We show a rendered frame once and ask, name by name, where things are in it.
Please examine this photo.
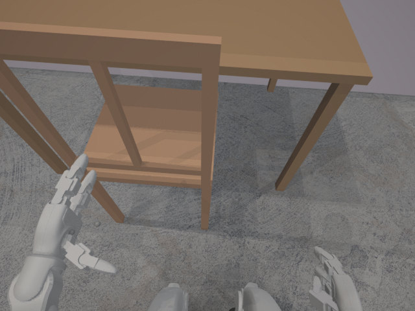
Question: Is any robot left forearm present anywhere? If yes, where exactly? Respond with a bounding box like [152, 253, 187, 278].
[7, 254, 67, 311]

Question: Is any chair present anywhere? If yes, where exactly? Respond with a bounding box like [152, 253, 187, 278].
[0, 21, 222, 230]

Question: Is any right robot hand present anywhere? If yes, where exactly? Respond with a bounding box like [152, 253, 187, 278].
[309, 246, 363, 311]

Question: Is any table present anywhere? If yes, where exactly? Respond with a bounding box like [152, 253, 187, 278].
[0, 0, 373, 191]

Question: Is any right robot thigh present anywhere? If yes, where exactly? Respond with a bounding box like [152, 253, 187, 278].
[235, 287, 281, 311]

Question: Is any robot thigh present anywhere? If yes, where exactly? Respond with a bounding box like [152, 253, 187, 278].
[147, 287, 189, 311]
[235, 287, 281, 311]

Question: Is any left robot thigh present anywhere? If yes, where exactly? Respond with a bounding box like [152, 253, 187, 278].
[147, 287, 189, 311]

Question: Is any left robot hand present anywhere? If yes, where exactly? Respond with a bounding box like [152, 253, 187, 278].
[32, 154, 118, 275]

